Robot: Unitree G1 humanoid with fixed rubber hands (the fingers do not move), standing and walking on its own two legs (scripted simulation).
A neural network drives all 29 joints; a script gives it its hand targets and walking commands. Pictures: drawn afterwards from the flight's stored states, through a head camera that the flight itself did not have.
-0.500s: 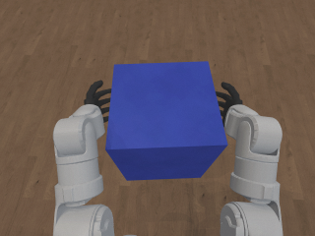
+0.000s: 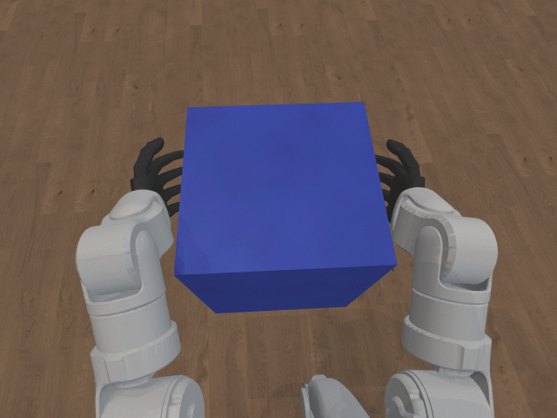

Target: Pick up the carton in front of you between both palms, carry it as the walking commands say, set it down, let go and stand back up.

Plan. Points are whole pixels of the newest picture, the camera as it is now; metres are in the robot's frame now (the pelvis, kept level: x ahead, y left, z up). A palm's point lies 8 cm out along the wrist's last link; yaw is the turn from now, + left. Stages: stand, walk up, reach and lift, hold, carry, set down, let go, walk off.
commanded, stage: carry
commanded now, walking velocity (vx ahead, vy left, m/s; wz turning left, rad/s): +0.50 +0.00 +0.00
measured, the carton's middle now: (279, 222) +0.38 -0.04 +0.07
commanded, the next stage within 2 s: none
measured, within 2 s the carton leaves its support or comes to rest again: neither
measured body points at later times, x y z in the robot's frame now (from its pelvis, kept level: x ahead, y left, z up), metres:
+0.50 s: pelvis +0.34 -0.02 +0.04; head +0.38 -0.02 +0.49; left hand +0.71 +0.15 +0.20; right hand +0.73 -0.15 +0.19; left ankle +0.47 +0.09 -0.65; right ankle +0.24 -0.11 -0.70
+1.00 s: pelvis +0.67 -0.04 +0.09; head +0.70 -0.03 +0.54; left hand +1.03 +0.14 +0.24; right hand +1.06 -0.16 +0.24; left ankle +0.55 +0.07 -0.53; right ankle +0.72 -0.12 -0.62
